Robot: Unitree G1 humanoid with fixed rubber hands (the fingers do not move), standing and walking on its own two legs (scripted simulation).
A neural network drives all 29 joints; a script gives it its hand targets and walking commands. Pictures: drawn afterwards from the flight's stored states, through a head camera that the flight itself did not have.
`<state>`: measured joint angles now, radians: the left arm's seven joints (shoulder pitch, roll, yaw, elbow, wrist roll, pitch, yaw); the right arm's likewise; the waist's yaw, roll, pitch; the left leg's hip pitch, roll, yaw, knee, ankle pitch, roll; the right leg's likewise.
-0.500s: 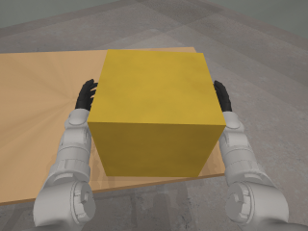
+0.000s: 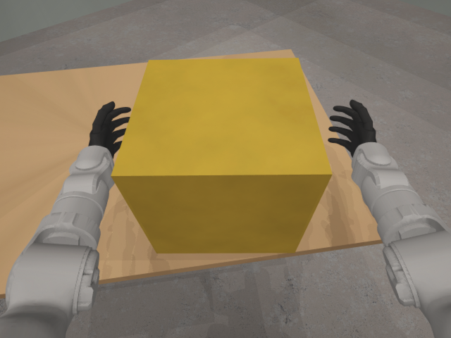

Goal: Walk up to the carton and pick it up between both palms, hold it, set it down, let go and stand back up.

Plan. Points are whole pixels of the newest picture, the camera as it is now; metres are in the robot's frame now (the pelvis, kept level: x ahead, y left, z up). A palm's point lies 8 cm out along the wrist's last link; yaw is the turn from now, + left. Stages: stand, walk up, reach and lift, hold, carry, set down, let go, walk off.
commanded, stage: set down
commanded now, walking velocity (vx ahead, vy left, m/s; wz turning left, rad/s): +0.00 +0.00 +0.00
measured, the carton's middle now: (224, 160) +0.43 +0.05 +0.08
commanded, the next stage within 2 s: none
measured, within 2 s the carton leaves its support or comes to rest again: neither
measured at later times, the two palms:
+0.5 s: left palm (82, 111) +0.42 +0.27 +0.19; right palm (367, 104) +0.46 -0.17 +0.19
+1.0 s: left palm (59, 88) +0.41 +0.28 +0.24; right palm (392, 89) +0.44 -0.18 +0.23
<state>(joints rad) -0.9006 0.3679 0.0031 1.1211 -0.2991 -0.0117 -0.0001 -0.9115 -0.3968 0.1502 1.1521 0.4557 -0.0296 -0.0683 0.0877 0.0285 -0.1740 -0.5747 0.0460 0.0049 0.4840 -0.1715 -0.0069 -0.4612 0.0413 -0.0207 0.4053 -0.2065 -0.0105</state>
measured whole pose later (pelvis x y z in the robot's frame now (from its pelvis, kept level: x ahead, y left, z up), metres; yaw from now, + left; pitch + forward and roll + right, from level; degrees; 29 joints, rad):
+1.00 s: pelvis -0.02 +0.00 +0.01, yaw +0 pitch +9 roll -1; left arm -1.06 0.56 0.00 0.76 -0.37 0.57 0.02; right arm -1.06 -0.49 0.12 0.83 0.54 0.43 -0.06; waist 0.05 0.00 -0.11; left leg -0.44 0.04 0.02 0.37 -0.10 0.00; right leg -0.34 0.03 -0.01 0.33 -0.15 -0.01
